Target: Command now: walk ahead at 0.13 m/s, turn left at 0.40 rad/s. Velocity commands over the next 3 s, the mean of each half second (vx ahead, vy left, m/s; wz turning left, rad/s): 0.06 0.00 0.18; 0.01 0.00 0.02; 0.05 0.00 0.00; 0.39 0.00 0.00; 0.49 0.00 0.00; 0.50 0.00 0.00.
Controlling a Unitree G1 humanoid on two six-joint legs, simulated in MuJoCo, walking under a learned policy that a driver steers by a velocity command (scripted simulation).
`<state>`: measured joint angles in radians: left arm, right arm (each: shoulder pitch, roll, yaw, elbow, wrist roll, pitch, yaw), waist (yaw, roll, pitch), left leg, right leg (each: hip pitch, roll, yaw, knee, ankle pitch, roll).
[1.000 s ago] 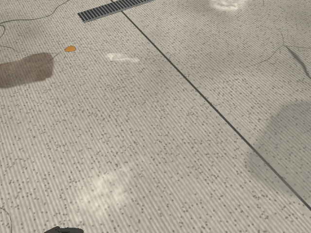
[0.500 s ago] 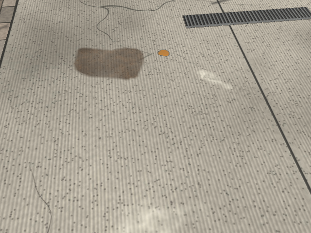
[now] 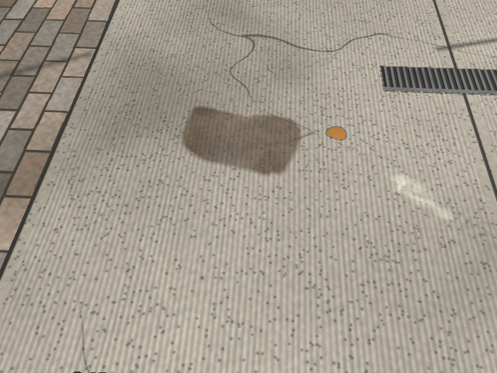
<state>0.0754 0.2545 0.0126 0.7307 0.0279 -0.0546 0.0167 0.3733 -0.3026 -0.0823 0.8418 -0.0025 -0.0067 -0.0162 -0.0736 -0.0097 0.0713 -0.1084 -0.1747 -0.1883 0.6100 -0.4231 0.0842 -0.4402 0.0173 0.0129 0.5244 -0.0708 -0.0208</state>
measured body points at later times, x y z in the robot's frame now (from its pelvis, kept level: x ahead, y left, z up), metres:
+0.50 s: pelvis +0.04 +0.00 +0.02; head +0.04 +0.01 +0.47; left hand +0.09 +0.25 -0.12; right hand +0.13 -0.25 -0.11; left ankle +0.02 +0.10 -0.72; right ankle +0.11 -0.10 -0.72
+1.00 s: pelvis +0.07 +0.01 +0.02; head +0.07 +0.01 +0.47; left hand +0.07 +0.24 -0.14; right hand +0.08 -0.23 -0.13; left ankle +0.02 +0.10 -0.72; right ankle +0.11 -0.10 -0.72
